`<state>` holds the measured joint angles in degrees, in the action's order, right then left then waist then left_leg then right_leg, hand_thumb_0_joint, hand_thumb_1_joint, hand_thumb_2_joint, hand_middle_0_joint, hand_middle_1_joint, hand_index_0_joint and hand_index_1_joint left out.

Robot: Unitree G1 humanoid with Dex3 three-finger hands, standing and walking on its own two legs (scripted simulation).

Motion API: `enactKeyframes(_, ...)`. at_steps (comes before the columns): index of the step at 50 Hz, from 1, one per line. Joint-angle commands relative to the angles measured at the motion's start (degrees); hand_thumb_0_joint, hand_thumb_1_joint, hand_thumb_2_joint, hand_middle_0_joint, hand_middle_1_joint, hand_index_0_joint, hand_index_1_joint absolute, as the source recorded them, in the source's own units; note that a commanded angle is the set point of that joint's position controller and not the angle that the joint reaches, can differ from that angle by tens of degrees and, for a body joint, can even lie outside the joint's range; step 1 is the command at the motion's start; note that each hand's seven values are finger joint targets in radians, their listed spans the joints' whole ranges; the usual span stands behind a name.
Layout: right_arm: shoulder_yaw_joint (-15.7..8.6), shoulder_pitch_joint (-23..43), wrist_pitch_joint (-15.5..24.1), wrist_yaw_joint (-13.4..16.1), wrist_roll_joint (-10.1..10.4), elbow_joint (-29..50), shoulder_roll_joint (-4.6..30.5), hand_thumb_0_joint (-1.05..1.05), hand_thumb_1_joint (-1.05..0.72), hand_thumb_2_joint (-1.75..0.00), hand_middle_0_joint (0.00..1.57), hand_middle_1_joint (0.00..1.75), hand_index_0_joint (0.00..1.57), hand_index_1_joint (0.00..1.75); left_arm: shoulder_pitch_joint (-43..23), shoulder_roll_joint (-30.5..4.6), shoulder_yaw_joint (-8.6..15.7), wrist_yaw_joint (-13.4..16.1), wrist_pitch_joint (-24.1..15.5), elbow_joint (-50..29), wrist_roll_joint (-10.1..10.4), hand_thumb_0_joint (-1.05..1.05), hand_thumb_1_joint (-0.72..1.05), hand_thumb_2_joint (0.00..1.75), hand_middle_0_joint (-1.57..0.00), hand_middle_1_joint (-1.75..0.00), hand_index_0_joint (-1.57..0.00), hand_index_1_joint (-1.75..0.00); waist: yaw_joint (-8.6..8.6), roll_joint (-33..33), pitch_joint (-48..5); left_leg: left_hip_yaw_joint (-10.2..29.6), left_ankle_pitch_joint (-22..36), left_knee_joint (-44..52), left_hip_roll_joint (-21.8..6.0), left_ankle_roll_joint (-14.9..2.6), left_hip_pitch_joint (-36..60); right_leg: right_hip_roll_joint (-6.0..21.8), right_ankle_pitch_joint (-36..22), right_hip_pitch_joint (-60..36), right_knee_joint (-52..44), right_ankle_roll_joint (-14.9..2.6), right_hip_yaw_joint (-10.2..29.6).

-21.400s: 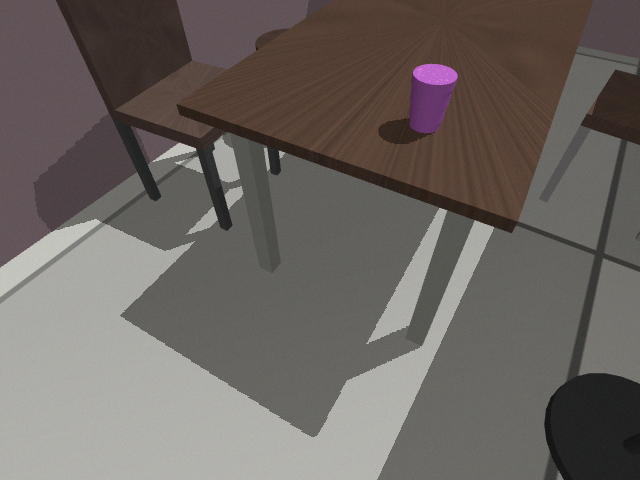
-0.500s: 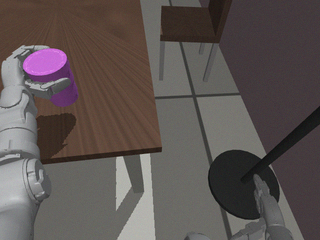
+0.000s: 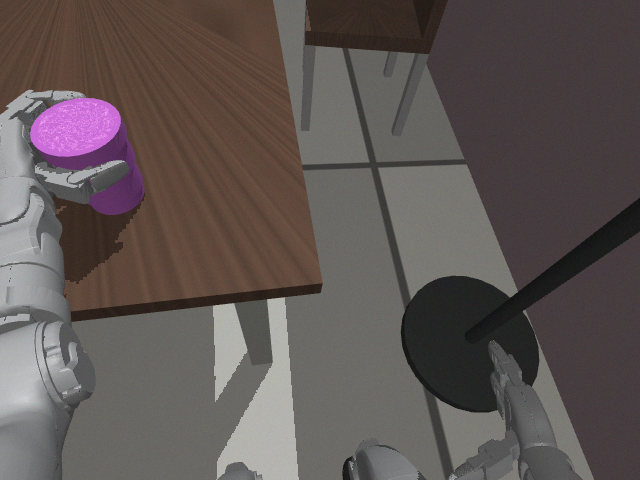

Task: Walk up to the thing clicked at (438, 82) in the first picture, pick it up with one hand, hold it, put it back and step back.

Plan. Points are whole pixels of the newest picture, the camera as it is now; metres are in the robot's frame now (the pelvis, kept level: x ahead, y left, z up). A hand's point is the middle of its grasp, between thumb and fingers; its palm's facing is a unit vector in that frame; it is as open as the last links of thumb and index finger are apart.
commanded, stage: lower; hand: left
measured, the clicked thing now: (99, 163) +0.51 +0.22 +0.07
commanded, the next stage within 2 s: loosen in 0.22 s
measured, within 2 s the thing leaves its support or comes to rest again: rests again in 0.04 s
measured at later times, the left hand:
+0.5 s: hand (79, 146) +0.52 +0.23 +0.10, palm faces +0.20 -0.98 +0.00, open 11.7 cm
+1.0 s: hand (74, 135) +0.53 +0.24 +0.10, palm faces +0.20 -0.98 +0.00, open 16.2 cm
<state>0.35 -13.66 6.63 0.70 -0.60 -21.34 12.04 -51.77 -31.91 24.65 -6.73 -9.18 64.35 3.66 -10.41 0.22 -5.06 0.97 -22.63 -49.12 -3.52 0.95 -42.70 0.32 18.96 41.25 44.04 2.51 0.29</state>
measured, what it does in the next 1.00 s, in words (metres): stands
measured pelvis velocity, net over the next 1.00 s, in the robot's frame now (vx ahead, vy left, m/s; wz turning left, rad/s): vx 0.00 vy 0.00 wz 0.00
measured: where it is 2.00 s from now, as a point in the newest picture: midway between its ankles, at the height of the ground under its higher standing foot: outside the picture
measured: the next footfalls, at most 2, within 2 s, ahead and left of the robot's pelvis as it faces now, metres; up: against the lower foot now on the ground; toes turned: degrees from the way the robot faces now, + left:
none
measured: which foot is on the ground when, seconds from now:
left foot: down 0.00-1.00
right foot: down 0.00-1.00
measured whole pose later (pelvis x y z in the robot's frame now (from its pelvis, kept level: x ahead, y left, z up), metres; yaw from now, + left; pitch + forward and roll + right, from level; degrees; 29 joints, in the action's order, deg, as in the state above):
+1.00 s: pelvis +0.00 +0.00 -0.02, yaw +0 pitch +20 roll -3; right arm 0.0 -17.8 2.2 -0.4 -0.9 -9.9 13.0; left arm -56.1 -34.9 26.2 -7.2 -11.6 66.9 3.1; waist -10.9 -0.8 -6.9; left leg 1.2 -25.7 -55.8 -3.6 0.9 -49.9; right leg 0.2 22.2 48.7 51.2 2.5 0.3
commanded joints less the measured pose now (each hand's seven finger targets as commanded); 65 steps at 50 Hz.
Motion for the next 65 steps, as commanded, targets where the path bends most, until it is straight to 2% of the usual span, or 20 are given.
enactKeyframes(1,-6.4,2.7,3.2,1.1,-0.5,11.9,11.4,0.00,0.51,-0.06,0.05,0.05,0.05,0.05,-41.4,-21.3,2.8,1.2,-8.9,-22.6,1.9,0.00,-0.04,1.23,-1.17,-1.36,-1.18,-1.37,-0.19,-16.7,-39.9,0.9,34.4,1.0,0.1,-0.16,27.8,-1.3,-23.2,-9.0,-0.5,-3.19,-2.0)
enactKeyframes(2,-5.8,1.6,3.0,1.0,-0.5,10.5,10.2,0.00,0.52,-0.06,0.05,0.05,0.05,0.05,-40.0,-20.3,2.2,1.5,-9.0,-21.4,1.5,0.00,-0.04,1.24,-1.16,-1.37,-1.18,-1.38,-0.08,-16.9,-36.7,1.1,34.7,1.0,0.1,0.02,27.0,-1.5,-22.4,-7.5,-0.4,-3.25,-2.2)
enactKeyframes(4,-5.7,0.8,2.7,1.0,-0.6,11.5,10.1,0.00,0.52,-0.06,0.05,0.05,0.05,0.05,-39.3,-21.0,2.9,1.4,-9.4,-20.9,1.3,0.00,-0.05,1.26,-1.20,-1.40,-1.22,-1.41,-0.74,-15.3,-38.1,0.9,34.4,0.4,0.3,-0.49,25.3,-1.4,-23.7,-9.0,-0.4,-3.07,-2.0)
enactKeyframes(6,-6.0,0.9,2.6,0.8,-0.6,11.7,10.1,0.00,0.53,-0.06,0.05,0.05,0.05,0.05,-37.9,-20.2,2.6,1.2,-9.1,-18.1,1.3,0.00,-0.05,1.28,-1.22,-1.44,-1.25,-1.44,-0.70,-12.8,-34.8,0.8,29.4,1.0,0.5,-0.54,21.8,-1.5,-21.1,-9.0,-0.2,-3.02,-2.1)
enactKeyframes(8,-2.5,-0.9,2.2,0.3,-0.6,12.2,6.5,0.00,0.53,-0.06,0.05,0.05,0.05,0.05,-38.2,-19.1,2.2,0.8,-9.3,-17.6,1.5,0.00,-0.03,1.28,-1.23,-1.44,-1.25,-1.44,-0.83,-13.5,-35.5,0.4,26.8,0.8,0.7,-0.86,20.6,-1.4,-19.7,-9.2,-0.1,-2.93,-2.0)
enactKeyframes(12,-4.6,-1.3,1.8,0.5,-0.8,13.4,9.0,0.00,0.54,-0.05,0.05,0.05,0.05,0.05,-37.4,-21.2,3.1,0.3,-9.3,-15.6,0.9,0.00,-0.01,1.30,-1.24,-1.45,-1.27,-1.45,-1.41,-13.2,-34.5,0.1,26.6,-0.3,0.9,-1.12,19.1,-1.4,-20.4,-7.9,0.5,-2.75,-1.7)
enactKeyframes(16,-5.5,0.1,1.6,0.3,-1.2,13.5,9.7,0.00,0.54,-0.05,0.05,0.05,0.05,0.05,-36.7,-19.1,1.7,0.1,-9.4,-14.1,0.1,0.00,0.03,1.28,-1.23,-1.43,-1.25,-1.43,-1.80,-14.7,-31.4,0.8,24.3,-0.4,0.3,-0.64,19.1,-1.7,-15.7,-1.9,1.1,-3.36,-2.2)
enactKeyframes(17,-4.3,0.7,1.6,0.2,-1.2,14.7,8.6,0.00,0.54,-0.05,0.05,0.05,0.05,0.05,-37.6,-18.6,1.2,0.0,-9.7,-14.2,0.0,0.00,0.06,1.22,-1.28,-1.40,-1.30,-1.40,-2.05,-14.5,-32.1,0.6,23.4,-0.9,0.4,-0.90,18.1,-1.7,-15.9,-2.7,1.2,-3.24,-2.0)
enactKeyframes(19,-6.2,0.8,1.5,0.5,-1.1,17.8,10.9,0.00,0.54,-0.04,0.05,0.05,0.05,0.05,-37.5,-20.8,3.0,0.3,-9.8,-14.6,0.4,0.00,-0.10,1.06,-1.15,-1.24,-1.19,-1.24,-2.09,-11.9,-34.9,0.4,20.6,-0.7,0.6,-1.25,16.2,-1.7,-15.5,-5.8,1.5,-3.08,-2.0)
enactKeyframes(23,-5.0,-1.6,1.2,0.8,-0.7,18.3,9.4,0.00,0.54,-0.04,0.05,0.05,0.05,0.05,-38.5,-19.8,2.8,0.5,-9.7,-13.2,1.3,0.00,-0.33,0.74,-0.96,-1.00,-1.01,-0.97,-2.12,-10.5,-33.0,0.0,15.4,0.1,1.1,-1.35,13.8,-1.8,-12.4,-6.6,1.4,-2.92,-2.0)
enactKeyframes(27,-3.8,-3.0,0.6,0.9,-0.7,17.8,8.3,0.00,0.53,-0.04,0.05,0.05,0.05,0.05,-38.0,-19.5,2.3,0.4,-9.5,-12.8,0.6,0.00,-0.48,0.50,-0.84,-0.83,-0.88,-0.79,-2.02,-11.2,-33.5,-0.1,16.2,-0.5,1.3,-1.42,13.7,-1.7,-12.9,-5.3,1.7,-2.95,-1.9)
enactKeyframes(30,-4.3,-4.2,0.5,0.9,-0.8,16.6,8.8,0.00,0.53,-0.05,0.05,0.05,0.05,0.05,-38.7,-19.5,1.8,0.4,-9.1,-13.2,0.4,0.00,-0.61,0.41,-0.63,-0.64,-0.66,-0.63,-2.04,-13.2,-32.1,-0.1,16.0,-0.7,1.2,-1.17,15.2,-1.7,-11.8,-2.3,1.7,-3.17,-1.9)
enactKeyframes(35,-4.7,-2.7,0.1,0.5,-0.9,17.1,9.3,0.00,0.53,-0.05,0.05,0.05,0.05,0.05,-35.1,-17.5,0.4,0.3,-7.8,-10.5,-0.6,0.00,-0.61,0.27,-0.48,-0.45,-0.50,-0.45,-1.61,-14.8,-31.6,0.4,20.3,-1.5,0.7,-0.60,15.9,-1.9,-13.1,-0.8,2.4,-3.55,-2.3)
enactKeyframes(39,-5.1,-2.4,-0.5,0.3,-0.7,18.7,9.8,0.00,0.54,-0.05,0.05,0.05,0.05,0.05,-33.3,-17.7,1.3,0.0,-6.8,-8.9,-0.2,0.00,-0.61,0.22,-0.39,-0.37,-0.41,-0.37,-1.75,-12.0,-32.5,0.4,21.6,-1.8,0.5,-1.04,14.7,-2.0,-15.1,-3.1,2.6,-3.33,-2.3)
enactKeyframes(49,-6.2,-5.1,-1.4,-0.1,-0.1,22.2,10.4,0.00,0.55,-0.05,0.05,0.05,0.05,0.05,-31.4,-17.8,1.9,-0.1,-6.6,-12.0,0.1,0.00,-0.61,0.04,-0.07,-0.08,-0.08,-0.07,-1.54,-8.4,-30.7,-0.3,18.3,-1.0,1.1,-1.38,12.7,-2.0,-14.2,-4.3,2.8,-2.97,-1.9)
enactKeyframes(53,-5.2,-7.3,-1.7,-0.3,-0.1,21.6,9.5,0.00,0.55,-0.05,0.05,0.05,0.05,0.05,-35.0,-19.8,2.3,-0.1,-6.4,-18.4,0.5,0.00,-0.61,0.04,-0.06,-0.07,-0.07,-0.06,-0.45,-14.7,-36.2,0.4,28.9,-1.8,0.6,-0.26,21.7,-2.0,-18.3,-3.6,3.0,-3.22,-2.4)
enactKeyframes(57,-6.4,-4.7,-1.7,0.1,0.6,23.4,11.1,0.00,0.53,-0.05,0.05,0.05,0.05,0.05,-39.0,-26.9,4.8,0.3,-5.1,-25.0,0.1,0.00,-0.61,0.05,-0.05,-0.07,-0.06,-0.06,1.12,-15.9,-39.8,-0.5,30.2,-1.2,1.3,-0.37,21.1,-1.3,-22.8,-11.8,2.7,-3.03,-1.3)
enactKeyframes(59,-6.3,-5.5,-1.9,0.4,0.8,22.1,10.6,0.00,0.52,-0.06,0.05,0.05,0.05,0.05,-40.1,-28.0,4.7,0.4,-4.0,-27.1,-0.2,0.00,-0.61,0.05,-0.05,-0.07,-0.06,-0.06,1.16,-17.7,-41.2,-0.7,32.7,-1.1,1.4,-0.33,23.5,-1.3,-24.9,-13.0,2.3,-2.99,-1.2)
enactKeyframes(62,-6.3,-7.2,-1.9,0.6,1.4,16.2,10.3,0.00,0.52,-0.05,0.05,0.05,0.05,0.05,-34.0,-27.2,4.6,-0.6,-0.3,-19.5,-0.2,0.00,-0.60,0.03,-0.05,-0.05,-0.06,-0.04,1.65,-15.4,-32.8,-0.8,31.4,1.1,1.5,-0.26,21.4,-1.4,-24.1,-13.0,0.3,-3.11,-1.3)
enactKeyframes(65,-4.8,-4.4,-1.4,0.2,2.0,15.9,9.1,0.00,0.54,-0.05,0.05,0.05,0.05,0.05,-25.1,-20.9,0.5,-3.6,4.6,-7.6,-0.8,0.00,-0.60,0.00,-0.06,-0.04,-0.07,-0.03,1.21,-7.5,-23.5,-1.1,24.5,3.3,1.5,-1.30,15.2,-1.6,-20.5,-12.0,-2.0,-3.08,-1.4)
